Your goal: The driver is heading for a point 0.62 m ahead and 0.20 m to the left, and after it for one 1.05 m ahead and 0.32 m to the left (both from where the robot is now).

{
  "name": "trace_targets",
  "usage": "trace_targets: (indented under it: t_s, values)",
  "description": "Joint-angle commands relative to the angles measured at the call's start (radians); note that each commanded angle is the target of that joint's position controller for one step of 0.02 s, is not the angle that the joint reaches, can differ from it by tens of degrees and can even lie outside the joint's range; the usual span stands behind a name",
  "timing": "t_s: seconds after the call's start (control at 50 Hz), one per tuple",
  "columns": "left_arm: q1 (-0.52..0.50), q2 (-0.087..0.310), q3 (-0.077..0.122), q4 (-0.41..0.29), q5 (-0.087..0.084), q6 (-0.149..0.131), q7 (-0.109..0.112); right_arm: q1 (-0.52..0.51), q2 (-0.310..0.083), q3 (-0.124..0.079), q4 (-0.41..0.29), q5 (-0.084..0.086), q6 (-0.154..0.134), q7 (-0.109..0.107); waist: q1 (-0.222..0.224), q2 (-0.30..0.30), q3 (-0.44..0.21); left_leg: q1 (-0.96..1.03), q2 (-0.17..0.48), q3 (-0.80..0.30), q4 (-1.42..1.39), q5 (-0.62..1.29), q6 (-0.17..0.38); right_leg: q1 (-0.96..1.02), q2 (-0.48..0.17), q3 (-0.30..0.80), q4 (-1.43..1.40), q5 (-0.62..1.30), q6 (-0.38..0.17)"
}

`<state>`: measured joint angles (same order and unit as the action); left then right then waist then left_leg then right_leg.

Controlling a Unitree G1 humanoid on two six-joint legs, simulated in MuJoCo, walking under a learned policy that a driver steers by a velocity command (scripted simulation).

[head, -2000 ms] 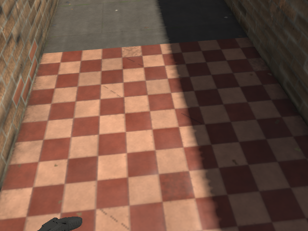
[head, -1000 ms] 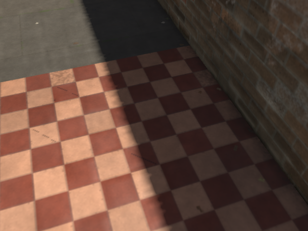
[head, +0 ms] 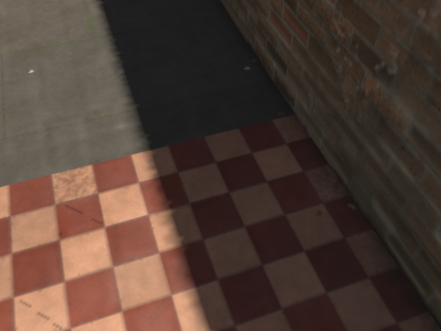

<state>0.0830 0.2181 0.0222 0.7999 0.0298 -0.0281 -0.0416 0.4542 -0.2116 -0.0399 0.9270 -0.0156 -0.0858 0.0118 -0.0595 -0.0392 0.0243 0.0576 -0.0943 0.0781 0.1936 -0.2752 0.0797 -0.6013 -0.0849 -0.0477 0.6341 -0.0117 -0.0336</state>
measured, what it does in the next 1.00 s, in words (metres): walks ahead, turning left: right foot, then left foot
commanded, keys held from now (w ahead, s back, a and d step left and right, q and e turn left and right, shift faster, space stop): w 0.14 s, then w+q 0.86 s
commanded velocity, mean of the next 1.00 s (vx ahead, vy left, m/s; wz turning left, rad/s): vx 0.50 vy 0.00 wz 0.38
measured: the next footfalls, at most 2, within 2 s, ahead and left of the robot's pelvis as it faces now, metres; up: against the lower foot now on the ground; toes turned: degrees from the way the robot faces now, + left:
right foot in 0.10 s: +0.23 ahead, -0.11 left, +0.00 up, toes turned -4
left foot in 0.62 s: +0.50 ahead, +0.11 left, +0.00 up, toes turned +17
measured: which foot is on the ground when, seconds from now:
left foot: down 0.00-0.12, up 0.14-0.60, down 0.62-1.00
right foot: up 0.00-0.08, down 0.10-0.64, up 0.66-1.00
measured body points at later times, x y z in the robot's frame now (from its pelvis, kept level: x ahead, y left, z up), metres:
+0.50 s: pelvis +0.28 -0.02 +0.00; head +0.31 -0.02 +0.45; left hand +0.23 +0.23 -0.14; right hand +0.46 -0.23 -0.12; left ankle +0.44 +0.13 -0.69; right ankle +0.19 -0.10 -0.74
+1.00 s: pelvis +0.56 +0.08 +0.00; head +0.58 +0.10 +0.45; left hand +0.63 +0.37 -0.11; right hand +0.66 -0.19 -0.12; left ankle +0.47 +0.09 -0.74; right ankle +0.78 -0.03 -0.68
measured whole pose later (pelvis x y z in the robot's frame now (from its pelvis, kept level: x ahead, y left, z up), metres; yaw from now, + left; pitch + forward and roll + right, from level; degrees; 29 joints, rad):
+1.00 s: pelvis +0.56 +0.08 +0.00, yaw +26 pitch +1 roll +0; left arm 0.07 0.26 0.03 0.77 0.04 -0.02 -0.01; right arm 0.41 -0.27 -0.08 0.90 0.00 -0.05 0.01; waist -0.07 -0.04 0.04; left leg -0.04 -0.15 -0.12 0.27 -0.24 0.13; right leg -0.67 -0.11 0.05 0.78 -0.07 0.05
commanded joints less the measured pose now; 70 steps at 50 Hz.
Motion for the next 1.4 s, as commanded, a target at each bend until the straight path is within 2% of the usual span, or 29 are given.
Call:
trace_targets:
  t_s: [0.02, 0.08, 0.1, 0.12, 0.14, 0.16, 0.2, 0.22, 0.26, 0.42, 0.5, 0.58, 0.62, 0.64, 0.66, 0.68, 0.72, 0.78, 0.88, 1.06, 1.1, 1.14, 1.16, 1.18, 1.2, 1.22, 1.24, 1.3, 1.4]
  values:
    - [-0.11, 0.066, 0.013, -0.09, -0.001, -0.024, 0.0, 0.054, -0.15, -0.029, -0.008, -0.008, -0.003, -0.009, 0.006, 0.102, 0.072, 0.01, 0.313, -0.124, 0.017, 0.587, 0.113, 0.01, 0.04, -0.032, -0.055, -0.07, -0.038]
    - [0.123, 0.101, 0.033, -0.018, 0.008, -0.044, 0.023, 0.015, -0.17, -0.028, 0.008, -0.009, 0.002, -0.02, 0.125, 0.102, -0.037, 0.01, 0.29, -0.077, 0.305, 0.889, 0.086, 0.313, 0.116, -0.056, -0.166, -0.153, -0.103]
    - [0.309, 0.154, 0.053, 0.036, 0.027, -0.057, 0.036, 0.003, -0.153, -0.02, -0.005, -0.003, -0.001, -0.022, 0.195, 0.057, -0.156, -0.133, 0.25, -0.048, 0.534, 0.73, 0.068, 0.576, 0.034, 0.039, -0.177, -0.177, -0.148]
    - [0.448, 0.284, 0.088, 0.046, 0.052, -0.062, 0.049, 0.058, -0.063, 0.004, -0.058, 0.035, -0.01, -0.01, 0.194, -0.144, -0.33, -0.483, 0.113, 0.011, 0.939, 0.279, 0.016, 0.912, -0.288, 0.508, -0.228, -0.363, -0.276]
    - [0.379, 0.258, 0.084, 0.045, 0.019, -0.048, 0.045, 0.035, -0.132, -0.019, -0.05, 0.021, -0.01, -0.014, 0.171, -0.152, -0.34, -0.672, 0.009, -0.089, 1.082, -0.234, 0.018, 0.923, -0.357, 0.794, -0.39, -0.349, -0.314]
    - [0.267, 0.203, 0.071, 0.035, -0.001, -0.041, 0.045, -0.038, -0.154, -0.025, -0.058, 0.012, -0.008, -0.017, 0.129, -0.052, -0.154, -0.74, 0.089, -0.147, 1.092, -0.148, 0.028, 0.785, -0.301, 0.58, -0.387, -0.38, -0.263]
    - [0.172, 0.102, 0.044, 0.033, -0.009, -0.051, 0.04, -0.078, -0.109, -0.016, -0.052, 0.009, -0.004, -0.009, 0.081, -0.004, -0.025, -0.664, 0.158, -0.144, 0.961, -0.035, 0.023, 0.559, -0.211, 0.332, -0.457, -0.245, -0.176]
    - [0.167, 0.078, 0.035, 0.048, -0.013, -0.059, 0.044, -0.065, -0.096, -0.014, -0.043, -0.01, 0.011, -0.005, 0.057, -0.026, 0.005, -0.62, 0.172, -0.145, 0.922, -0.011, 0.01, 0.49, -0.173, 0.251, -0.485, -0.186, -0.142]
    - [0.197, 0.088, 0.035, 0.075, -0.015, -0.079, 0.053, -0.054, -0.068, -0.01, -0.034, -0.025, 0.033, 0.01, 0.043, -0.028, 0.011, -0.604, 0.174, -0.137, 0.914, 0.026, -0.008, 0.454, -0.157, 0.17, -0.514, -0.089, -0.13]
    - [0.272, 0.103, 0.031, 0.126, -0.018, -0.098, 0.05, -0.33, -0.042, 0.001, -0.128, -0.01, 0.044, 0.036, 0.07, -0.029, 0.071, -0.67, 0.166, -0.038, 0.57, 0.327, -0.026, 0.491, -0.1, -0.097, -0.534, 0.144, -0.108]
    - [0.339, 0.119, 0.034, 0.162, -0.018, -0.09, 0.066, -0.413, -0.058, 0.001, -0.167, -0.022, 0.045, 0.043, 0.082, -0.025, 0.095, -0.674, 0.154, 0.006, 0.447, 0.301, 0.016, 0.63, -0.159, -0.142, -0.484, 0.259, -0.096]
    - [0.317, 0.169, 0.05, 0.156, 0.002, -0.061, 0.077, -0.336, -0.092, -0.02, -0.155, -0.033, 0.05, 0.04, 0.026, -0.058, 0.01, -0.548, 0.056, 0.072, 0.419, 0.087, 0.092, 0.748, -0.189, -0.195, -0.211, 0.749, -0.074]
    - [0.31, 0.198, 0.058, 0.136, 0.0, -0.039, 0.075, -0.095, -0.149, -0.054, -0.083, -0.034, 0.039, 0.027, -0.071, -0.007, -0.133, -0.22, 0.006, 0.034, 0.32, 0.028, 0.151, 0.614, -0.163, -0.215, 0.197, 0.644, -0.056]
    - [0.341, 0.131, 0.041, 0.094, -0.019, -0.044, 0.065, 0.023, -0.255, -0.088, -0.071, -0.038, 0.042, 0.007, -0.097, 0.14, -0.258, 0.071, 0.249, -0.309, 0.287, -0.075, 0.25, 0.327, -0.1, -0.225, 0.547, 0.236, -0.015]
    - [0.314, 0.102, 0.041, 0.031, -0.025, -0.055, 0.044, -0.03, -0.317, -0.102, -0.089, -0.008, 0.053, 0.004, -0.033, 0.299, -0.32, 0.248, 0.445, -0.853, 0.108, -0.014, 0.389, -0.03, 0.141, -0.072, 0.843, -0.536, 0.033]
    - [0.181, 0.146, 0.046, 0.005, -0.012, -0.066, 0.04, -0.043, -0.297, -0.099, -0.085, 0.005, 0.064, -0.002, -0.06, 0.124, -0.224, 0.211, 0.411, -0.737, 0.083, 0.033, 0.345, -0.156, 0.068, 0.08, 0.843, -0.451, 0.016]
    - [0.171, 0.12, 0.037, 0.004, -0.02, -0.083, 0.04, -0.133, -0.203, -0.076, -0.082, 0.007, 0.059, -0.012, 0.023, 0.005, -0.049, -0.051, 0.343, -0.51, 0.06, 0.231, 0.257, -0.09, -0.014, 0.078, 0.657, -0.314, 0.01]
    - [0.211, 0.105, 0.035, 0.008, 0.022, -0.028, 0.036, -0.176, -0.16, -0.058, -0.092, 0.02, 0.034, -0.013, 0.088, 0.032, -0.037, -0.205, 0.243, -0.372, 0.035, 0.395, 0.217, 0.042, -0.036, 0.075, 0.527, -0.306, 0.049]
    - [0.039, 0.104, 0.031, -0.057, 0.015, 0.0, 0.027, -0.077, -0.212, -0.072, -0.074, 0.018, 0.027, -0.009, 0.042, 0.064, 0.02, -0.215, 0.202, -0.358, -0.016, 0.348, 0.187, -0.058, -0.032, 0.053, 0.312, -0.137, 0.091]
    - [-0.191, 0.124, 0.016, -0.161, 0.001, -0.025, 0.015, 0.043, -0.221, -0.071, -0.067, -0.004, 0.033, -0.024, -0.036, 0.111, 0.037, -0.037, 0.207, -0.428, 0.097, 0.524, 0.149, -0.068, 0.046, 0.057, -0.004, -0.029, 0.069]
    - [-0.12, 0.139, 0.021, -0.148, -0.008, -0.032, 0.013, 0.013, -0.222, -0.072, -0.079, -0.003, 0.032, -0.035, -0.002, 0.133, 0.006, -0.061, 0.21, -0.425, 0.141, 0.563, 0.111, 0.085, 0.071, 0.056, -0.071, -0.051, 0.038]
    - [0.086, 0.183, 0.043, -0.074, 0.002, -0.043, 0.02, -0.038, -0.245, -0.076, -0.089, -0.003, 0.022, -0.032, 0.084, 0.113, -0.066, -0.095, 0.18, -0.395, 0.323, 0.757, 0.073, 0.353, 0.122, 0.028, -0.142, -0.11, -0.009]
    - [0.221, 0.215, 0.056, -0.045, 0.015, -0.056, 0.034, -0.044, -0.226, -0.068, -0.087, 0.004, 0.016, -0.022, 0.157, 0.056, -0.14, -0.172, 0.125, -0.348, 0.541, 0.687, 0.057, 0.543, 0.062, 0.078, -0.185, -0.13, -0.043]
    - [0.356, 0.288, 0.07, -0.041, 0.025, -0.059, 0.055, 0.005, -0.131, -0.045, -0.103, 0.024, 0.008, -0.015, 0.187, -0.103, -0.308, -0.357, 0.048, -0.265, 0.868, 0.33, 0.027, 0.816, -0.197, 0.409, -0.213, -0.376, -0.109]
    - [0.332, 0.326, 0.084, -0.017, 0.01, -0.042, 0.05, 0.117, -0.136, -0.048, -0.096, 0.025, 0.011, -0.011, 0.104, -0.334, -0.374, -0.575, -0.08, -0.208, 1.068, -0.253, 0.007, 0.893, -0.346, 0.849, -0.376, -0.398, -0.212]
    - [0.22, 0.231, 0.069, -0.042, -0.004, -0.032, 0.044, 0.059, -0.195, -0.052, -0.064, -0.004, 0.021, -0.017, 0.083, -0.123, -0.197, -0.654, 0.011, -0.237, 1.123, -0.176, 0.017, 0.753, -0.298, 0.758, -0.383, -0.509, -0.201]
    - [0.158, 0.163, 0.052, -0.049, -0.012, -0.033, 0.041, -0.033, -0.186, -0.048, -0.074, -0.004, 0.021, -0.009, 0.085, -0.01, -0.077, -0.653, 0.046, -0.222, 1.088, -0.092, 0.014, 0.623, -0.251, 0.602, -0.39, -0.457, -0.193]
    - [0.156, 0.125, 0.035, -0.003, -0.009, -0.046, 0.044, -0.083, -0.145, -0.037, -0.083, -0.019, 0.037, 0.006, 0.051, -0.033, 0.003, -0.592, 0.101, -0.195, 0.961, -0.035, -0.009, 0.473, -0.143, 0.351, -0.429, -0.15, -0.145]
    - [0.225, 0.141, 0.039, 0.052, -0.025, -0.07, 0.034, -0.208, -0.123, -0.024, -0.117, -0.025, 0.055, 0.021, 0.05, -0.045, 0.032, -0.686, 0.142, -0.133, 0.804, 0.053, -0.049, 0.478, -0.13, 0.231, -0.498, -0.044, -0.176]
